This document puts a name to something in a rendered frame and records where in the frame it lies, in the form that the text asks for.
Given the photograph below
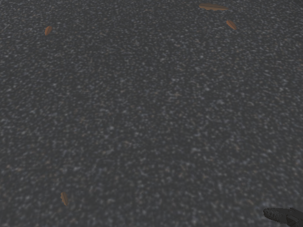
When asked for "right robot hand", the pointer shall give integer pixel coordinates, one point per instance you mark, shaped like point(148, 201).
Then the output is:
point(291, 217)

